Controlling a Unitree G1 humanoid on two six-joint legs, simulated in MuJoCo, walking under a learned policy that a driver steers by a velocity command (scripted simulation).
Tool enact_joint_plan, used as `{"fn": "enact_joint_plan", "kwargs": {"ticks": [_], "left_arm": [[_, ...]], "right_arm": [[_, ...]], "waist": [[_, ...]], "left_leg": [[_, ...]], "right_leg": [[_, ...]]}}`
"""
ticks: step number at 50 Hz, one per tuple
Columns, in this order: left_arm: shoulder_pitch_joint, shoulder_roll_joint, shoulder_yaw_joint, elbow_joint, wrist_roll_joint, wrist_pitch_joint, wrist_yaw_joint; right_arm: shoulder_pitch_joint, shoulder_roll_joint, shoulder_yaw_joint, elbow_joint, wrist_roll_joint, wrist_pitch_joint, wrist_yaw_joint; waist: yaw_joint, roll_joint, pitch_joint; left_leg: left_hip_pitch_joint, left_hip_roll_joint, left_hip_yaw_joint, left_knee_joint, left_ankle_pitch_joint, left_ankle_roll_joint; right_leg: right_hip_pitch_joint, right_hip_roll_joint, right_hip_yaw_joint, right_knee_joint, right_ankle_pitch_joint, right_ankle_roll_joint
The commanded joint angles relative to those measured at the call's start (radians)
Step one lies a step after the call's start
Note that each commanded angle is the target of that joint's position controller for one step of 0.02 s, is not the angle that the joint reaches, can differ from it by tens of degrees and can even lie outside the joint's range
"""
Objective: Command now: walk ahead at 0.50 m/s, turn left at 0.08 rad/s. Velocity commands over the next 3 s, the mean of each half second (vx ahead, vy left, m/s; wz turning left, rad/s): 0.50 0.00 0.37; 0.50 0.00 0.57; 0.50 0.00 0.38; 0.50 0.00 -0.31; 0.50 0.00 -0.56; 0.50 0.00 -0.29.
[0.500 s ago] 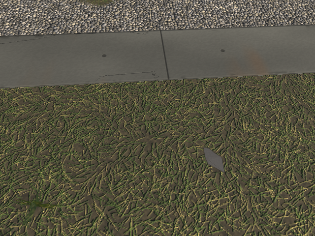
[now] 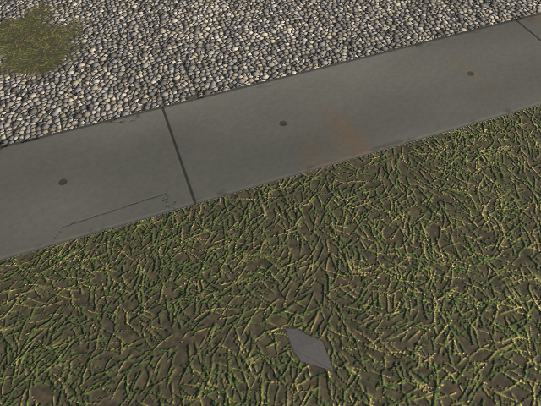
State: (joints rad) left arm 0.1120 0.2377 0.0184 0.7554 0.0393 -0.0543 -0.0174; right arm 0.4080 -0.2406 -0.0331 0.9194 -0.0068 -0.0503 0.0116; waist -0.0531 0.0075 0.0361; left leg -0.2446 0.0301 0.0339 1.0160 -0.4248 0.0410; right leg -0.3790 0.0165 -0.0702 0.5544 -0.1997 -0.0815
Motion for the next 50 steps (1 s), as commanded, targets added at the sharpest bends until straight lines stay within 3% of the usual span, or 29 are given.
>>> {"fn": "enact_joint_plan", "kwargs": {"ticks": [1,3,5,9,12,16,19,21,22,23,24,25,26,27,28,30,33,38,43,46,47,48,49,50], "left_arm": [[0.175,0.119,0.041,0.023,-0.014,-0.014,0.014],[0.157,0.086,0.031,0.036,-0.017,-0.03,0.017],[0.184,0.099,0.036,0.059,-0.022,-0.047,0.019],[0.233,0.098,0.039,0.094,-0.021,-0.056,0.023],[0.245,0.096,0.037,0.111,-0.022,-0.056,0.026],[0.308,0.118,0.042,0.151,-0.02,-0.05,0.038],[0.308,0.146,0.047,0.166,-0.015,-0.037,0.047],[0.295,0.178,0.056,0.167,-0.011,-0.021,0.052],[0.288,0.189,0.058,0.162,-0.014,-0.011,0.052],[0.277,0.178,0.054,0.138,-0.015,-0.011,0.048],[0.327,0.053,0.029,0.069,-0.026,-0.019,0.022],[0.191,0.136,0.045,0.04,-0.017,-0.032,0.019],[0.128,0.125,0.039,0.012,-0.029,-0.046,0.015],[0.137,0.122,0.036,0.019,-0.03,-0.056,0.017],[0.144,0.119,0.038,0.027,-0.019,-0.048,0.019],[0.184,0.106,0.036,0.032,0.007,-0.008,0.016],[0.142,0.084,0.031,0.007,0.01,0.021,0.007],[-0.062,0.086,0.026,-0.063,0.001,0.023,0.002],[-0.189,0.096,0.018,-0.117,-0.01,0.006,-0.004],[-0.119,0.129,0.025,-0.114,-0.015,-0.007,0.0],[-0.035,0.149,0.033,-0.09,-0.016,-0.013,0.007],[0.095,0.173,0.045,-0.053,-0.013,-0.024,0.018],[0.242,0.238,0.063,-0.038,0.007,-0.035,0.034],[0.29,0.332,0.082,-0.047,0.029,-0.026,0.043]], "right_arm": [[-0.031,-0.101,-0.027,-0.073,0.003,-0.011,0.001],[0.01,-0.08,-0.027,-0.045,-0.019,0.017,0.012],[-0.018,-0.067,-0.031,-0.051,-0.02,0.03,0.024],[-0.156,-0.053,-0.031,-0.09,-0.021,0.036,0.033],[-0.26,-0.034,-0.019,-0.126,-0.022,0.031,0.042],[-0.378,-0.03,-0.008,-0.179,-0.028,0.029,0.054],[-0.363,-0.047,-0.014,-0.189,-0.03,0.029,0.05],[-0.245,-0.075,-0.03,-0.162,-0.033,0.028,0.04],[-0.119,-0.099,-0.046,-0.126,-0.038,0.02,0.033],[0.039,-0.174,-0.076,-0.084,-0.05,0.016,0.018],[0.02,-0.299,-0.109,-0.096,-0.041,0.022,0.005],[0.047,-0.285,-0.107,-0.101,-0.004,0.034,0.005],[-0.018,-0.256,-0.099,-0.094,-0.001,0.037,-0.005],[-0.066,-0.198,-0.085,-0.095,0.001,0.034,-0.008],[-0.109,-0.166,-0.076,-0.099,0.002,0.028,-0.01],[-0.141,-0.135,-0.063,-0.107,0.009,0.012,-0.011],[-0.104,-0.174,-0.071,-0.098,0.008,-0.007,-0.006],[-0.011,-0.18,-0.076,-0.089,0.007,-0.003,-0.004],[0.057,-0.192,-0.078,-0.086,-0.007,0.002,-0.015],[0.004,-0.217,-0.084,-0.108,-0.013,0.001,-0.025],[-0.029,-0.227,-0.086,-0.119,-0.014,-0.003,-0.023],[-0.049,-0.227,-0.085,-0.122,-0.007,-0.008,-0.016],[-0.046,-0.173,-0.069,-0.141,0.005,-0.018,-0.005],[0.051,-0.065,-0.046,-0.175,0.033,-0.018,-0.007]], "waist": [[0.078,-0.077,-0.053],[0.043,-0.109,-0.033],[0.032,-0.091,-0.017],[0.05,-0.071,0.034],[0.066,-0.071,0.057],[0.097,-0.065,0.08],[0.074,-0.08,0.049],[0.019,-0.101,-0.034],[-0.037,-0.084,-0.108],[-0.108,-0.007,-0.2],[-0.029,0.253,-0.283],[-0.085,0.093,-0.318],[-0.054,0.052,-0.165],[-0.01,-0.016,-0.085],[0.031,-0.039,-0.036],[0.078,-0.019,-0.046],[0.08,0.001,-0.032],[0.003,0.043,0.006],[-0.046,0.057,0.003],[0.008,0.078,-0.007],[0.049,0.08,-0.035],[0.116,0.037,-0.097],[0.175,-0.06,-0.222],[0.132,-0.274,-0.342]], "left_leg": [[-0.369,0.053,-0.083,0.126,0.081,0.024],[-0.292,0.054,-0.078,0.096,0.131,0.008],[-0.323,0.052,-0.078,0.088,0.184,0.0],[-0.449,0.064,-0.075,-0.005,0.321,-0.015],[-0.433,0.056,-0.028,-0.172,0.419,-0.014],[-0.402,0.036,0.051,-0.335,0.416,0.026],[-0.32,-0.025,0.107,-0.389,0.3,0.082],[-0.175,-0.099,0.138,-0.405,0.19,0.131],[-0.008,-0.129,0.125,-0.469,0.197,0.161],[0.243,-0.028,-0.043,-0.531,0.143,0.216],[0.561,0.286,-0.591,-0.589,0.174,0.388],[0.572,0.306,-0.77,-0.711,0.183,0.404],[0.457,0.291,-0.605,-0.73,0.244,0.366],[0.319,0.251,-0.511,-0.747,0.355,0.321],[0.214,0.197,-0.428,-0.759,0.453,0.285],[0.11,0.136,-0.335,-0.781,0.553,0.264],[0.056,0.091,-0.292,-0.806,0.566,0.257],[0.116,0.062,-0.315,-0.81,0.499,0.207],[0.227,0.082,-0.365,-0.728,0.617,0.192],[0.201,0.096,-0.408,-0.66,0.67,0.148],[0.162,0.083,-0.41,-0.595,0.742,0.127],[0.119,0.03,-0.377,-0.442,0.769,0.103],[0.015,-0.041,-0.307,-0.189,0.609,0.074],[-0.281,-0.193,-0.179,0.095,-0.052,0.037]], "right_leg": [[0.351,-0.297,0.321,-0.324,0.125,-0.112],[0.262,-0.255,0.218,-0.375,0.18,-0.08],[0.259,-0.253,0.161,-0.409,0.23,-0.084],[0.296,-0.249,0.057,-0.444,0.261,-0.083],[0.307,-0.231,-0.026,-0.441,0.307,-0.071],[0.4,-0.261,-0.087,-0.406,0.422,-0.06],[0.487,-0.276,-0.137,-0.273,0.761,-0.038],[0.509,-0.278,-0.163,-0.045,1.001,-0.03],[0.45,-0.268,-0.174,0.154,0.94,-0.019],[0.254,-0.238,-0.18,0.443,0.665,0.012],[-0.213,-0.025,-0.144,0.835,-0.283,0.076],[-0.341,0.008,0.089,0.923,-0.31,0.072],[-0.4,-0.061,0.115,0.875,-0.199,0.062],[-0.348,-0.098,0.107,0.772,-0.132,0.061],[-0.287,-0.119,0.109,0.702,-0.121,0.069],[-0.181,-0.129,0.109,0.621,-0.122,0.098],[-0.192,-0.126,0.078,0.506,-0.068,0.129],[-0.277,-0.109,0.076,0.257,0.13,0.147],[-0.268,-0.058,0.08,0.099,0.157,0.13],[-0.097,-0.029,0.098,-0.006,0.084,0.096],[0.035,-0.003,0.089,-0.031,0.041,0.08],[0.215,0.001,0.084,-0.097,0.055,0.057],[0.439,-0.163,0.245,-0.141,-0.093,0.01],[0.693,-0.45,0.672,-0.222,-0.206,-0.088]]}}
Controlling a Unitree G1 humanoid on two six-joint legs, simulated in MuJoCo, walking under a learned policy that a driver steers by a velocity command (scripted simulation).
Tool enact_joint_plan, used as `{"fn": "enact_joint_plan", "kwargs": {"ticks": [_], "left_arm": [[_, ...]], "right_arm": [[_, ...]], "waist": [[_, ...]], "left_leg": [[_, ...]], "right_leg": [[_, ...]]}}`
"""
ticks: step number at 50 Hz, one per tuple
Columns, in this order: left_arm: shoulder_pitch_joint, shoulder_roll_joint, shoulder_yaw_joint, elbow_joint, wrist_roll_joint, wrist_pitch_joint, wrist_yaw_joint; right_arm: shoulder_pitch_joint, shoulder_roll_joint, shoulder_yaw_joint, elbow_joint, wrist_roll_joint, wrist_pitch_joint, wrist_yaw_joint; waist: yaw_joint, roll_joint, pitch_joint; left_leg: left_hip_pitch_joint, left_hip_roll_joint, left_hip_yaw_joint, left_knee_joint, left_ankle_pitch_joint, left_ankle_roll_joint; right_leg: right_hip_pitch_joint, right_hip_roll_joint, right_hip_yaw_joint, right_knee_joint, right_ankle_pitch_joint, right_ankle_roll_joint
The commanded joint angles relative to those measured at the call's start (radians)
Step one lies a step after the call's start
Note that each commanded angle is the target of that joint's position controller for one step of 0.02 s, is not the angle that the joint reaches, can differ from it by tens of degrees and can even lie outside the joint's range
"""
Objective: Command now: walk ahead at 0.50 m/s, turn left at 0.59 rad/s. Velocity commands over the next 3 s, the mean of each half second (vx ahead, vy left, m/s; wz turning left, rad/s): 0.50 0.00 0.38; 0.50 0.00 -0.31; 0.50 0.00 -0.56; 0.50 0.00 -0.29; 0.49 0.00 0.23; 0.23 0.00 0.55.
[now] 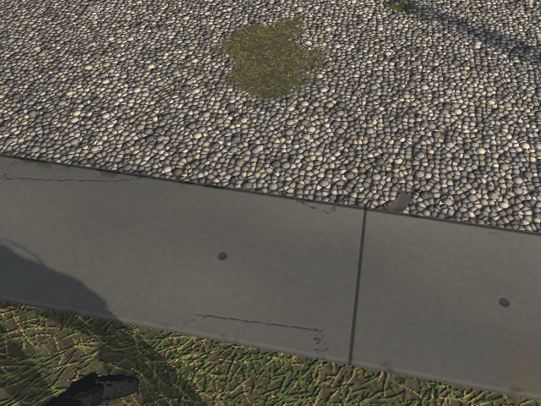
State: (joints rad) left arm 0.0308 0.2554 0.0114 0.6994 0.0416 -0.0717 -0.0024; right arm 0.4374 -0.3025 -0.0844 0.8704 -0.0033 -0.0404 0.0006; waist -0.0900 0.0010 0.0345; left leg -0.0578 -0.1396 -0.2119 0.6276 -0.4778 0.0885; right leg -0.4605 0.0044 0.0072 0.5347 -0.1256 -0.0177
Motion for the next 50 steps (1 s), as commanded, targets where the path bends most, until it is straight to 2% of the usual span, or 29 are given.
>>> {"fn": "enact_joint_plan", "kwargs": {"ticks": [1,2,3,5,7,10,12,15,17,19,21,22,23,24,25,26,27,28,29,30,31,34,39,42,45,48,49,50], "left_arm": [[0.321,0.275,0.09,0.012,0.007,0.008,0.025],[0.249,0.175,0.068,-0.006,0.0,0.012,0.021],[0.202,0.119,0.054,-0.004,-0.006,0.011,0.016],[0.208,0.094,0.044,0.02,-0.008,0.0,0.017],[0.241,0.1,0.048,0.043,-0.018,-0.02,0.009],[0.282,0.111,0.054,0.073,-0.022,-0.038,-0.002],[0.302,0.109,0.054,0.094,-0.019,-0.039,-0.006],[0.316,0.114,0.055,0.117,-0.024,-0.036,-0.011],[0.351,0.131,0.058,0.138,-0.025,-0.031,-0.011],[0.392,0.148,0.061,0.165,-0.026,-0.022,-0.009],[0.408,0.165,0.065,0.187,-0.026,-0.008,-0.006],[0.408,0.171,0.065,0.195,-0.029,-0.001,-0.005],[0.412,0.158,0.058,0.202,-0.033,0.005,-0.003],[0.403,0.123,0.044,0.176,-0.035,0.003,-0.003],[0.467,0.002,0.016,0.123,-0.051,0.001,-0.018],[0.409,0.121,0.05,0.137,-0.032,0.012,-0.002],[0.351,0.123,0.055,0.124,-0.038,0.01,-0.003],[0.339,0.098,0.049,0.13,-0.044,0.006,-0.007],[0.344,0.089,0.051,0.148,-0.038,0.014,-0.008],[0.373,0.079,0.051,0.164,-0.022,0.029,-0.013],[0.388,0.065,0.051,0.176,-0.016,0.042,-0.02],[0.325,0.042,0.054,0.16,-0.015,0.058,-0.036],[0.156,0.024,0.048,0.102,-0.012,0.06,-0.046],[0.055,0.009,0.034,0.063,-0.007,0.058,-0.055],[-0.008,0.011,0.03,0.029,-0.005,0.058,-0.06],[0.046,0.027,0.039,0.031,-0.001,0.06,-0.05],[0.122,0.044,0.049,0.048,-0.001,0.058,-0.044],[0.239,0.07,0.064,0.08,0.001,0.051,-0.037]], "right_arm": [[0.041,-0.08,0.001,-0.112,-0.002,-0.016,-0.003],[-0.018,-0.108,-0.006,-0.098,-0.016,-0.005,-0.001],[-0.072,-0.098,-0.004,-0.103,-0.019,-0.002,0.011],[-0.09,-0.074,-0.002,-0.108,-0.033,0.017,0.03],[-0.101,-0.056,0.004,-0.117,-0.034,0.035,0.043],[-0.181,-0.033,0.014,-0.149,-0.036,0.037,0.055],[-0.24,-0.023,0.022,-0.165,-0.035,0.034,0.057],[-0.347,0.001,0.042,-0.192,-0.035,0.024,0.065],[-0.41,0.003,0.05,-0.208,-0.034,0.02,0.069],[-0.439,-0.008,0.052,-0.218,-0.036,0.017,0.065],[-0.418,-0.021,0.048,-0.211,-0.042,0.01,0.055],[-0.351,-0.027,0.043,-0.188,-0.046,0.003,0.048],[-0.207,-0.043,0.032,-0.134,-0.056,-0.009,0.039],[-0.035,-0.104,0.011,-0.088,-0.073,-0.017,0.026],[0.028,-0.223,-0.015,-0.085,-0.072,-0.016,0.01],[0.02,-0.212,-0.02,-0.084,-0.025,-0.006,0.0],[-0.056,-0.154,-0.003,-0.08,-0.019,-0.009,-0.003],[-0.112,-0.087,0.015,-0.077,-0.022,-0.018,0.0],[-0.152,-0.049,0.025,-0.077,-0.022,-0.027,0.0],[-0.174,-0.021,0.034,-0.071,-0.018,-0.033,-0.002],[-0.171,-0.014,0.036,-0.065,-0.02,-0.042,-0.003],[-0.133,-0.037,0.026,-0.036,-0.012,-0.064,-0.007],[-0.086,-0.026,0.028,-0.001,-0.013,-0.068,-0.011],[-0.048,-0.037,0.027,0.02,-0.012,-0.067,-0.019],[0.004,-0.05,0.025,0.049,-0.016,-0.058,-0.028],[-0.007,-0.088,0.018,0.054,-0.019,-0.042,-0.039],[-0.017,-0.105,0.014,0.053,-0.022,-0.032,-0.042],[-0.029,-0.121,0.009,0.046,-0.022,-0.022,-0.041]], "waist": [[0.132,-0.237,-0.314],[0.12,-0.091,-0.161],[0.113,-0.035,-0.075],[0.091,-0.107,-0.025],[0.085,-0.115,-0.03],[0.089,-0.096,-0.018],[0.096,-0.093,0.002],[0.113,-0.097,0.02],[0.13,-0.1,0.026],[0.135,-0.102,0.034],[0.119,-0.105,0.023],[0.085,-0.099,-0.014],[0.023,-0.06,-0.093],[-0.045,0.012,-0.212],[-0.019,0.268,-0.324],[-0.043,0.161,-0.313],[-0.003,0.105,-0.173],[0.033,0.073,-0.096],[0.062,0.069,-0.056],[0.089,0.091,-0.036],[0.098,0.096,-0.037],[0.108,0.069,-0.001],[0.086,0.054,0.056],[0.061,0.058,0.076],[0.044,0.053,0.086],[0.081,0.087,0.028],[0.118,0.097,-0.02],[0.168,0.097,-0.088]], "left_leg": [[-0.585,0.037,0.086,0.604,-0.062,-0.001],[-0.599,0.098,0.087,0.629,0.036,-0.001],[-0.577,0.13,0.104,0.588,0.107,-0.009],[-0.529,0.172,0.123,0.531,0.148,-0.027],[-0.524,0.176,0.138,0.529,0.179,-0.036],[-0.59,0.18,0.125,0.467,0.249,-0.049],[-0.615,0.177,0.129,0.365,0.308,-0.059],[-0.541,0.175,0.193,0.153,0.404,-0.063],[-0.479,0.171,0.245,0.056,0.4,-0.053],[-0.451,0.168,0.267,-0.004,0.361,-0.031],[-0.395,0.145,0.291,-0.057,0.286,0.001],[-0.301,0.115,0.306,-0.105,0.274,0.02],[-0.111,0.089,0.313,-0.171,0.306,0.044],[0.141,0.23,0.155,-0.182,0.232,0.085],[0.424,0.555,-0.332,-0.272,0.195,0.203],[0.357,0.565,-0.407,-0.325,0.271,0.219],[0.249,0.513,-0.227,-0.322,0.347,0.188],[0.125,0.463,-0.113,-0.357,0.417,0.148],[0.048,0.421,-0.03,-0.391,0.437,0.105],[-0.014,0.39,0.032,-0.421,0.453,0.079],[-0.041,0.383,0.065,-0.442,0.474,0.075],[-0.049,0.383,0.148,-0.499,0.501,0.081],[-0.011,0.362,0.283,-0.514,0.569,0.07],[0.016,0.366,0.349,-0.501,0.648,0.057],[0.115,0.391,0.394,-0.443,0.794,0.043],[0.187,0.399,0.446,-0.26,1.215,0.021],[0.183,0.401,0.456,-0.13,1.319,0.018],[0.137,0.397,0.458,0.052,1.28,0.014]], "right_leg": [[0.7,-0.46,0.786,-0.267,-0.419,-0.199],[0.557,-0.414,0.633,-0.283,-0.456,-0.179],[0.446,-0.354,0.471,-0.298,-0.334,-0.156],[0.347,-0.275,0.26,-0.329,-0.115,-0.116],[0.336,-0.264,0.171,-0.342,0.035,-0.12],[0.351,-0.269,0.096,-0.378,0.126,-0.149],[0.359,-0.254,0.04,-0.396,0.148,-0.152],[0.337,-0.22,-0.051,-0.401,0.184,-0.135],[0.342,-0.228,-0.072,-0.395,0.208,-0.129],[0.393,-0.255,-0.064,-0.37,0.26,-0.128],[0.451,-0.27,-0.069,-0.292,0.416,-0.122],[0.466,-0.26,-0.089,-0.19,0.557,-0.113],[0.428,-0.221,-0.13,-0.011,0.602,-0.094],[0.264,-0.182,-0.153,0.235,0.371,-0.069],[-0.116,-0.011,-0.168,0.595,-0.318,-0.022],[-0.202,0.002,-0.005,0.721,-0.402,-0.035],[-0.233,-0.043,0.042,0.726,-0.328,-0.05],[-0.199,-0.075,0.043,0.661,-0.261,-0.052],[-0.154,-0.092,0.041,0.608,-0.225,-0.048],[-0.106,-0.1,0.041,0.58,-0.201,-0.038],[-0.077,-0.093,0.037,0.58,-0.179,-0.032],[-0.145,-0.099,0.036,0.561,-0.09,-0.02],[-0.247,-0.097,0.009,0.39,0.077,-0.008],[-0.211,-0.085,-0.058,0.239,0.144,-0.024],[-0.194,-0.061,-0.114,0.143,0.096,-0.064],[-0.066,0.026,-0.18,0.107,-0.045,-0.124],[0.027,0.063,-0.19,0.102,-0.097,-0.149],[0.173,0.092,-0.175,0.057,-0.115,-0.177]]}}
Over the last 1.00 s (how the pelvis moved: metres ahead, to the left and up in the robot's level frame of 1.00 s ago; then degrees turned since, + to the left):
0.53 0.11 -0.01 33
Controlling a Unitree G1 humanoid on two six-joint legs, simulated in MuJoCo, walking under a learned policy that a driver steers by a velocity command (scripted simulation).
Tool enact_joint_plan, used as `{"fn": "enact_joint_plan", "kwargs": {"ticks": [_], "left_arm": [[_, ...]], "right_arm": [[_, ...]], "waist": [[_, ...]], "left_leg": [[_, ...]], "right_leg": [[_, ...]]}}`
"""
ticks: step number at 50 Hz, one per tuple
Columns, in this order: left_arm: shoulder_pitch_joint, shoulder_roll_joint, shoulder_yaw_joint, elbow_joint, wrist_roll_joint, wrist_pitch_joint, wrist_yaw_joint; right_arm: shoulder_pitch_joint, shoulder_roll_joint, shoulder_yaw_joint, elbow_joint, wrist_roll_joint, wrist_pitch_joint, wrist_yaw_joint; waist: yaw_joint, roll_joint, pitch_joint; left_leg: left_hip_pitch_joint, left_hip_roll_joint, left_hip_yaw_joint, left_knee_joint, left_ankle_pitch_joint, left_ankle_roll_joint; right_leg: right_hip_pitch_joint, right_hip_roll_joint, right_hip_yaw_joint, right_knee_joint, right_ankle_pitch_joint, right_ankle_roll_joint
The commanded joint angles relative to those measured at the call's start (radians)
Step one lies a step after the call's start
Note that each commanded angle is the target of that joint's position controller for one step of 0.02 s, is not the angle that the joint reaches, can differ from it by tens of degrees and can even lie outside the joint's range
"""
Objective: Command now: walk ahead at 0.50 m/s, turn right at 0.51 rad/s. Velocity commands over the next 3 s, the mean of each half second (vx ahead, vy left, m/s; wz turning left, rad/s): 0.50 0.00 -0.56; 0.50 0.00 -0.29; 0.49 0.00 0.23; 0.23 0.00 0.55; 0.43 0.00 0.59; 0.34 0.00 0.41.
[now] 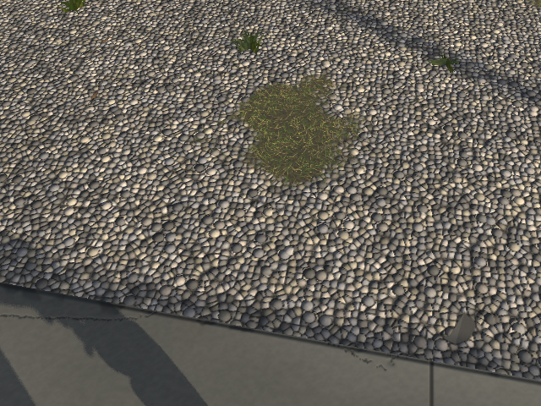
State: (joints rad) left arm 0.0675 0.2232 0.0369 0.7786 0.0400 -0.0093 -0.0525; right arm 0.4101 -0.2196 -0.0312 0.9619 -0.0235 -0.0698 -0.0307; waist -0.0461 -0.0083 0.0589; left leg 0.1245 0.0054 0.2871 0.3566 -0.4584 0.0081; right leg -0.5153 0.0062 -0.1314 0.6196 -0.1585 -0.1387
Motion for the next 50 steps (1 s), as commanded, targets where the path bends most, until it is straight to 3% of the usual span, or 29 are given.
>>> {"fn": "enact_joint_plan", "kwargs": {"ticks": [1,2,3,4,5,6,7,9,12,16,22,24,26,27,28,29,30,31,32,34,38,41,44,45,46,50], "left_arm": [[0.353,0.157,0.065,0.046,0.012,-0.018,0.026],[0.382,0.289,0.101,0.044,0.01,-0.013,0.043],[0.385,0.318,0.108,0.028,-0.029,-0.001,0.04],[0.332,0.292,0.103,0.032,-0.037,0.005,0.05],[0.292,0.227,0.087,0.036,-0.038,0.004,0.056],[0.247,0.183,0.073,0.033,-0.034,0.0,0.059],[0.214,0.156,0.063,0.027,-0.039,-0.006,0.063],[0.217,0.159,0.06,0.02,-0.038,-0.029,0.059],[0.261,0.189,0.066,0.021,-0.04,-0.043,0.055],[0.346,0.19,0.067,0.023,-0.045,-0.039,0.053],[0.423,0.216,0.07,0.01,-0.032,-0.023,0.068],[0.391,0.241,0.076,-0.011,-0.029,-0.021,0.074],[0.323,0.251,0.077,-0.035,-0.028,-0.025,0.073],[0.283,0.252,0.076,-0.048,-0.038,-0.03,0.066],[0.31,0.17,0.054,-0.08,-0.048,-0.038,0.058],[0.465,0.112,0.045,-0.082,-0.057,-0.038,0.054],[0.467,0.189,0.053,-0.033,-0.02,-0.029,0.058],[0.394,0.205,0.059,-0.03,-0.02,-0.024,0.052],[0.347,0.192,0.056,-0.033,-0.02,-0.019,0.049],[0.339,0.161,0.049,-0.032,-0.013,0.007,0.044],[0.274,0.139,0.043,-0.041,-0.01,0.023,0.038],[0.169,0.126,0.037,-0.066,-0.004,0.02,0.019],[0.114,0.106,0.022,-0.068,0.0,0.027,0.016],[0.132,0.125,0.031,-0.051,0.008,0.028,0.017],[0.118,0.143,0.039,-0.045,0.005,0.028,0.018],[-0.003,0.132,0.037,-0.052,0.016,0.018,0.01]], "right_arm": [[-0.027,-0.205,-0.044,-0.064,0.004,0.01,-0.005],[0.012,-0.091,-0.021,-0.128,0.016,0.004,0.012],[-0.067,-0.147,-0.034,-0.179,0.013,-0.008,0.019],[-0.146,-0.143,-0.03,-0.204,0.01,-0.02,0.022],[-0.151,-0.138,-0.024,-0.206,0.014,-0.032,0.022],[-0.144,-0.136,-0.026,-0.197,0.008,-0.028,0.02],[-0.123,-0.131,-0.025,-0.198,-0.01,-0.009,0.022],[-0.1,-0.114,-0.023,-0.198,-0.023,0.031,0.028],[-0.177,-0.106,-0.021,-0.233,-0.019,0.053,0.035],[-0.332,-0.108,-0.016,-0.288,-0.015,0.054,0.036],[-0.493,-0.117,-0.007,-0.361,-0.007,0.029,0.053],[-0.439,-0.143,-0.012,-0.359,0.0,0.019,0.051],[-0.251,-0.163,-0.022,-0.309,-0.006,0.013,0.043],[-0.108,-0.194,-0.035,-0.282,-0.009,0.002,0.035],[0.048,-0.273,-0.051,-0.275,-0.026,-0.005,0.02],[-0.002,-0.319,-0.058,-0.287,-0.017,0.007,0.017],[-0.04,-0.25,-0.053,-0.286,0.002,0.018,0.024],[-0.117,-0.17,-0.034,-0.3,-0.001,0.022,0.029],[-0.156,-0.135,-0.022,-0.297,-0.007,0.02,0.036],[-0.136,-0.133,-0.017,-0.266,-0.004,0.003,0.041],[-0.051,-0.157,-0.024,-0.212,0.014,-0.03,0.051],[-0.016,-0.18,-0.028,-0.187,0.02,-0.02,0.044],[0.024,-0.18,-0.03,-0.156,0.018,-0.003,0.041],[0.062,-0.19,-0.037,-0.137,0.004,-0.01,0.044],[0.075,-0.194,-0.037,-0.139,-0.009,-0.013,0.045],[0.123,-0.186,-0.038,-0.115,-0.003,-0.007,0.037]], "waist": [[0.204,0.048,-0.192],[0.159,-0.169,-0.296],[0.174,-0.129,-0.386],[0.157,-0.043,-0.242],[0.124,0.006,-0.131],[0.073,0.046,-0.061],[0.035,0.039,-0.043],[0.01,0.019,-0.059],[0.023,-0.008,-0.041],[0.087,-0.042,-0.024],[0.151,-0.052,-0.014],[0.12,-0.078,-0.029],[0.026,-0.091,-0.084],[-0.068,-0.027,-0.137],[-0.106,0.131,-0.301],[0.007,0.32,-0.361],[0.011,0.207,-0.247],[0.02,0.099,-0.122],[0.036,0.056,-0.051],[0.061,0.11,-0.017],[0.064,0.106,-0.05],[0.045,0.084,-0.036],[0.032,0.084,-0.034],[0.031,0.096,-0.049],[0.02,0.084,-0.061],[-0.012,0.091,0.022]], "left_leg": [[-0.208,0.225,-0.033,0.586,1.025,0.064],[-0.611,0.071,-0.041,0.978,0.222,0.006],[-0.799,-0.055,-0.265,1.164,-0.064,-0.013],[-0.892,0.025,-0.338,1.136,0.033,-0.002],[-0.871,0.063,-0.326,1.051,0.098,0.001],[-0.817,0.091,-0.325,0.96,0.117,-0.003],[-0.752,0.105,-0.329,0.9,0.122,-0.018],[-0.685,0.106,-0.318,0.832,0.131,-0.041],[-0.724,0.106,-0.294,0.693,0.225,-0.063],[-0.795,0.09,-0.299,0.489,0.39,-0.068],[-0.79,0.015,-0.301,0.281,0.415,-0.047],[-0.675,-0.003,-0.315,0.219,0.365,-0.024],[-0.386,-0.053,-0.304,0.239,0.303,0.007],[-0.215,-0.022,-0.34,0.145,0.291,0.03],[0.0,0.218,-0.586,0.078,0.099,0.077],[0.138,0.421,-1.016,-0.032,0.04,0.187],[0.013,0.388,-1.06,-0.061,-0.048,0.217],[-0.13,0.348,-0.89,-0.08,0.011,0.216],[-0.245,0.299,-0.754,-0.102,0.169,0.207],[-0.319,0.233,-0.603,-0.127,0.36,0.179],[-0.249,0.225,-0.511,-0.152,0.518,0.199],[-0.201,0.215,-0.46,-0.177,0.574,0.201],[-0.199,0.199,-0.397,-0.178,0.659,0.206],[-0.148,0.233,-0.418,-0.148,0.68,0.221],[-0.131,0.224,-0.4,-0.122,0.636,0.228],[-0.117,0.228,-0.402,-0.077,0.593,0.237]], "right_leg": [[0.465,0.053,0.06,-0.118,-0.058,-0.102],[0.786,-0.258,0.522,-0.137,-0.01,-0.233],[0.857,-0.362,0.889,-0.291,0.066,-0.325],[0.766,-0.339,0.725,-0.312,0.077,-0.289],[0.62,-0.305,0.622,-0.332,0.109,-0.247],[0.494,-0.245,0.535,-0.348,0.175,-0.196],[0.405,-0.198,0.472,-0.365,0.222,-0.173],[0.333,-0.151,0.416,-0.38,0.295,-0.164],[0.298,-0.111,0.39,-0.407,0.261,-0.153],[0.374,-0.097,0.421,-0.393,0.246,-0.117],[0.503,-0.11,0.488,-0.295,0.408,-0.098],[0.494,-0.124,0.518,-0.256,0.444,-0.073],[0.377,-0.097,0.514,-0.146,0.597,-0.035],[0.317,-0.038,0.467,0.047,0.559,-0.008],[0.23,0.028,0.366,0.364,0.255,0.027],[-0.038,0.163,0.27,0.606,-0.422,0.058],[-0.126,0.095,0.282,0.685,-0.343,0.05],[-0.096,0.067,0.29,0.668,-0.24,0.055],[-0.051,0.042,0.284,0.609,-0.199,0.066],[0.004,0.012,0.281,0.518,-0.193,0.086],[-0.055,0.011,0.284,0.426,-0.118,0.093],[-0.131,-0.006,0.274,0.32,-0.029,0.112],[-0.121,-0.035,0.206,0.294,0.048,0.12],[-0.148,-0.058,0.219,0.356,0.119,0.1],[-0.168,-0.052,0.181,0.389,0.144,0.092],[-0.215,-0.08,0.117,0.355,0.113,0.085]]}}
Over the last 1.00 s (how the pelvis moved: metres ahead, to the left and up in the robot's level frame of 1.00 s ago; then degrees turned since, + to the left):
0.50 0.06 0.00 -3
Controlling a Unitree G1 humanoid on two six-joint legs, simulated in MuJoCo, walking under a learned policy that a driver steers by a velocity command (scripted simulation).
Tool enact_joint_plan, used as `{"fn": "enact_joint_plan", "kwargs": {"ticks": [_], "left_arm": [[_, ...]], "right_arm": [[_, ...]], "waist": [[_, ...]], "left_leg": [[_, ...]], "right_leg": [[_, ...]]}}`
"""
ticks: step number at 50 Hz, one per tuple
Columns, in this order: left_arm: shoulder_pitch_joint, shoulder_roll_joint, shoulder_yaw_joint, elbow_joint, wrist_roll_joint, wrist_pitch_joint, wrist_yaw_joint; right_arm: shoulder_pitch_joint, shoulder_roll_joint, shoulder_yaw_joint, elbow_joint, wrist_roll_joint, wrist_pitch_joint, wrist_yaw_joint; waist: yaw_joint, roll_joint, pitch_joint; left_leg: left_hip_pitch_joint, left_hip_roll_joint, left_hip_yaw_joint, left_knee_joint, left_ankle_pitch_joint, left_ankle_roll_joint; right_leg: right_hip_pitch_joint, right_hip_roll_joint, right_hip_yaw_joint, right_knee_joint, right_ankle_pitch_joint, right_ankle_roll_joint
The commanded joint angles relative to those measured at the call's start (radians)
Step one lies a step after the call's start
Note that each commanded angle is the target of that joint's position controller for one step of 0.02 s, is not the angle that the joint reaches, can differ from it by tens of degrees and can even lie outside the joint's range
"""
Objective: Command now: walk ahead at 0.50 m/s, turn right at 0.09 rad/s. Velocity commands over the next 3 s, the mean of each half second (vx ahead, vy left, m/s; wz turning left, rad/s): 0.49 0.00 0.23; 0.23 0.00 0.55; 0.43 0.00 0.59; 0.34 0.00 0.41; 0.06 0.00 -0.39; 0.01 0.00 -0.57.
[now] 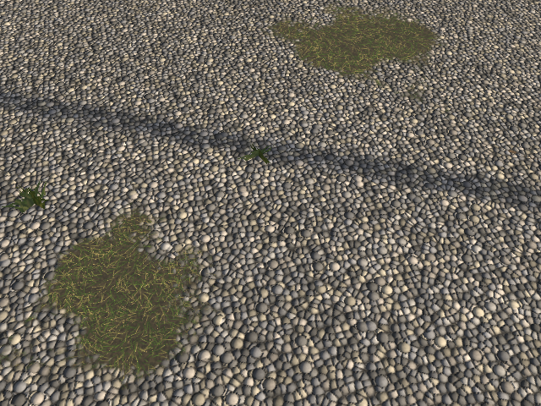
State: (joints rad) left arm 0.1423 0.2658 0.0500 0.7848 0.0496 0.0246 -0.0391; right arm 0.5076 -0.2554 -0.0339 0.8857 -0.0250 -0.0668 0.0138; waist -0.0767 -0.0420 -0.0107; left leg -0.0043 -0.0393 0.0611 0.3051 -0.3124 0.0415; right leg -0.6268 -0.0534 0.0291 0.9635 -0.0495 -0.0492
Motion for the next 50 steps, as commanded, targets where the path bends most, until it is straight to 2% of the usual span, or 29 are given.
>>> {"fn": "enact_joint_plan", "kwargs": {"ticks": [1,2,3,5,7,8,10,11,13,15,16,17,18,19,20,21,22,23,25,29,33,37,38,39,40,41,43,44,50], "left_arm": [[-0.098,0.087,0.025,-0.056,0.012,-0.021,-0.006],[-0.101,0.085,0.025,-0.052,0.013,-0.024,-0.008],[-0.21,0.097,0.035,-0.087,0.008,-0.034,-0.001],[-0.381,0.146,0.054,-0.143,-0.011,-0.061,0.01],[-0.446,0.142,0.054,-0.174,-0.017,-0.089,0.008],[-0.443,0.125,0.042,-0.177,-0.028,-0.096,-0.009],[-0.311,0.026,0.009,-0.122,-0.038,-0.097,-0.056],[-0.24,0.03,0.011,-0.079,-0.046,-0.082,-0.066],[-0.027,0.085,0.027,0.029,-0.047,-0.056,-0.037],[0.277,0.127,0.043,0.144,-0.011,-0.06,0.001],[0.406,0.195,0.067,0.196,0.014,-0.062,0.01],[0.42,0.228,0.053,0.191,0.041,-0.071,-0.001],[0.409,0.241,0.042,0.191,0.014,-0.09,-0.011],[0.378,0.211,0.05,0.178,-0.017,-0.08,-0.013],[0.316,0.166,0.037,0.158,-0.026,-0.089,-0.008],[0.206,0.253,0.063,0.136,-0.023,-0.087,0.012],[0.173,0.189,0.047,0.105,-0.027,-0.097,0.022],[0.062,0.12,0.021,0.076,-0.023,-0.115,0.02],[0.071,0.108,0.018,0.107,-0.02,-0.14,0.03],[0.172,0.039,0.003,0.134,-0.043,-0.134,0.051],[0.196,0.07,0.013,0.135,-0.048,-0.103,0.068],[0.251,0.111,0.034,0.134,-0.039,-0.064,0.068],[0.271,0.125,0.04,0.128,-0.044,-0.059,0.063],[0.347,0.035,0.024,0.084,-0.026,-0.049,0.057],[0.282,0.071,0.03,0.037,-0.02,-0.026,0.052],[0.209,0.066,0.026,0.022,-0.016,-0.017,0.053],[0.13,0.059,0.027,0.007,-0.017,-0.019,0.054],[0.136,0.071,0.03,0.004,-0.008,-0.013,0.052],[0.066,0.055,0.031,-0.001,-0.004,-0.012,0.028]], "right_arm": [[0.038,-0.163,-0.04,-0.034,-0.004,-0.008,-0.011],[0.036,-0.167,-0.042,-0.031,-0.006,-0.006,-0.014],[0.137,-0.174,-0.05,0.016,-0.021,-0.017,-0.034],[0.254,-0.204,-0.066,0.049,-0.033,-0.021,-0.054],[0.253,-0.185,-0.066,0.064,-0.036,-0.036,-0.061],[0.152,-0.16,-0.058,0.044,-0.038,-0.044,-0.066],[-0.027,-0.138,-0.043,-0.002,-0.009,-0.054,-0.049],[-0.049,-0.154,-0.047,-0.009,0.004,-0.054,-0.042],[-0.087,-0.163,-0.052,-0.01,-0.006,-0.038,-0.047],[-0.048,-0.16,-0.054,0.021,-0.012,-0.004,-0.062],[-0.04,-0.157,-0.063,0.035,0.006,0.015,-0.064],[0.003,-0.09,-0.063,0.058,0.027,0.026,-0.064],[0.298,-0.006,-0.049,0.068,0.07,0.011,-0.069],[0.303,-0.014,-0.036,0.113,0.056,0.007,-0.08],[0.204,-0.025,-0.031,0.104,0.022,0.019,-0.081],[0.185,-0.004,-0.021,0.062,-0.01,0.043,-0.066],[0.047,-0.057,-0.028,0.038,-0.032,0.063,-0.045],[-0.093,-0.099,-0.044,-0.001,-0.024,0.074,-0.023],[-0.221,-0.059,-0.038,-0.042,0.001,0.087,0.007],[-0.267,0.014,-0.008,-0.066,-0.012,0.065,0.024],[-0.36,0.005,-0.009,-0.089,-0.007,0.064,0.053],[-0.289,-0.018,-0.027,-0.084,-0.015,0.05,0.04],[-0.229,-0.061,-0.042,-0.077,-0.024,0.036,0.028],[-0.246,-0.191,-0.072,-0.094,-0.016,0.033,0.016],[-0.159,-0.227,-0.085,-0.094,0.038,0.06,0.015],[-0.177,-0.215,-0.083,-0.101,0.038,0.077,0.004],[-0.307,-0.132,-0.06,-0.109,0.022,0.091,-0.008],[-0.338,-0.112,-0.057,-0.114,0.024,0.092,-0.01],[-0.268,-0.157,-0.074,-0.088,0.019,0.061,0.007]], "waist": [[0.013,0.122,0.094],[0.013,0.133,0.096],[-0.046,0.2,0.127],[-0.138,0.155,0.19],[-0.141,0.13,0.244],[-0.095,0.079,0.265],[-0.023,0.016,0.194],[-0.005,0.023,0.136],[0.075,0.04,0.06],[0.197,0.017,-0.054],[0.272,-0.126,-0.085],[0.246,-0.161,-0.06],[0.024,-0.302,-0.217],[0.052,-0.283,-0.259],[0.06,-0.217,-0.186],[-0.008,-0.351,-0.251],[0.032,-0.272,-0.185],[0.016,-0.139,-0.058],[-0.004,-0.092,0.123],[0.011,-0.104,0.059],[0.038,-0.053,0.033],[0.031,0.0,-0.041],[-0.008,0.07,-0.097],[0.079,0.294,-0.166],[0.012,0.23,-0.265],[0.01,0.112,-0.209],[0.063,0.072,-0.009],[0.085,0.115,0.009],[0.071,0.087,-0.014]], "left_leg": [[0.022,0.278,-0.173,0.005,0.458,0.195],[0.02,0.279,-0.165,0.033,0.487,0.188],[0.26,0.33,-0.271,0.08,0.424,0.176],[0.543,0.384,-0.377,0.09,0.276,0.203],[0.512,0.394,-0.415,0.086,0.242,0.213],[0.283,0.32,-0.344,0.078,0.157,0.175],[-0.233,0.206,-0.207,0.065,-0.013,0.112],[-0.354,0.173,-0.177,0.095,-0.084,0.095],[-0.253,0.151,-0.148,0.351,-0.063,0.07],[-0.165,0.093,-0.121,0.845,0.123,0.044],[-0.295,0.016,-0.105,1.233,-0.174,0.028],[-0.518,-0.067,-0.181,1.632,-0.629,0.01],[-0.742,-0.011,-0.281,1.65,-0.597,0.014],[-0.793,0.041,-0.237,1.625,-0.443,0.011],[-0.814,0.043,-0.188,1.529,-0.275,-0.003],[-0.823,0.089,-0.113,1.618,-0.167,0.003],[-0.796,0.129,-0.08,1.632,-0.131,0.015],[-0.713,0.154,-0.138,1.349,0.052,0.02],[-0.637,0.16,-0.13,1.072,0.155,-0.017],[-0.572,0.125,-0.072,0.677,0.259,-0.005],[-0.441,0.067,0.031,0.467,0.28,0.068],[-0.305,-0.017,0.067,0.296,0.14,0.12],[-0.171,0.016,-0.016,0.181,0.332,0.151],[0.026,0.313,-0.366,0.259,0.943,0.254],[0.122,0.422,-0.667,0.148,0.865,0.405],[0.075,0.409,-0.639,0.074,0.515,0.389],[-0.153,0.289,-0.525,-0.042,0.034,0.287],[-0.228,0.241,-0.485,-0.083,-0.084,0.245],[-0.233,0.171,-0.468,-0.134,-0.136,0.207]], "right_leg": [[-0.091,-0.018,-0.049,-0.012,-0.001,-0.007],[-0.061,-0.009,-0.062,-0.035,-0.034,-0.01],[-0.311,-0.063,0.083,-0.016,0.033,-0.009],[-0.691,-0.078,0.128,-0.066,-0.102,0.016],[-0.736,-0.11,0.135,-0.14,-0.105,0.044],[-0.523,-0.119,0.106,-0.306,0.115,0.055],[0.141,-0.065,0.001,-0.47,0.552,0.021],[0.362,-0.04,-0.016,-0.426,0.668,0.025],[0.466,-0.063,-0.004,-0.448,0.687,0.041],[0.683,-0.07,-0.018,-0.634,0.759,0.053],[0.856,-0.084,-0.028,-0.687,0.725,0.052],[0.93,-0.166,0.046,-0.501,0.788,0.074],[1.145,-0.339,0.108,-0.173,1.35,0.102],[1.065,-0.359,0.184,-0.232,1.172,0.107],[0.875,-0.332,0.187,-0.367,0.779,0.095],[0.742,-0.439,0.409,-0.54,0.022,-0.02],[0.587,-0.423,0.452,-0.642,-0.186,-0.048],[0.36,-0.382,0.278,-0.676,-0.206,-0.058],[0.152,-0.31,0.119,-0.715,0.024,-0.081],[0.331,-0.275,-0.07,-0.64,0.485,-0.103],[0.44,-0.24,-0.19,-0.585,0.554,-0.065],[0.55,-0.235,-0.234,-0.248,0.579,-0.047],[0.477,-0.194,-0.256,-0.035,0.379,-0.007],[0.227,-0.057,-0.271,0.273,-0.494,0.043],[0.026,0.086,-0.091,0.436,-0.667,0.073],[-0.044,0.037,-0.01,0.442,-0.597,0.072],[-0.046,-0.019,0.013,0.276,-0.407,0.059],[0.021,-0.031,0.012,0.194,-0.347,0.058],[0.082,-0.004,0.014,-0.003,-0.228,0.093]]}}
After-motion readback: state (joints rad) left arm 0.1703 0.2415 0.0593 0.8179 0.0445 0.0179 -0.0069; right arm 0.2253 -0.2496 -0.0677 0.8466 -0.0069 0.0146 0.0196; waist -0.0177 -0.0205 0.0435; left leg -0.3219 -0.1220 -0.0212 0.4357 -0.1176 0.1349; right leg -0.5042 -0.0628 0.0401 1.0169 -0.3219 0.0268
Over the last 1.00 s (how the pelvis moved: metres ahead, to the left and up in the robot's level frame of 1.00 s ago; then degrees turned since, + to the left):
0.49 -0.07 0.02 -25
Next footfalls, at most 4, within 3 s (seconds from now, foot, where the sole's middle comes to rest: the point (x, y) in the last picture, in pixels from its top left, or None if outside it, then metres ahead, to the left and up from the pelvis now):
0.32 right None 0.40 -0.24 -0.95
0.76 left None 0.55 -0.04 -0.95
1.32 right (318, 367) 0.70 -0.19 -0.95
1.80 left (197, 355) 0.76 0.17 -0.95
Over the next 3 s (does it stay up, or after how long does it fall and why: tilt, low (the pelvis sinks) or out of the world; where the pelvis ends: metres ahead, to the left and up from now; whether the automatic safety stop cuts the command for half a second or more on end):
stays up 0.78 0.13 -0.17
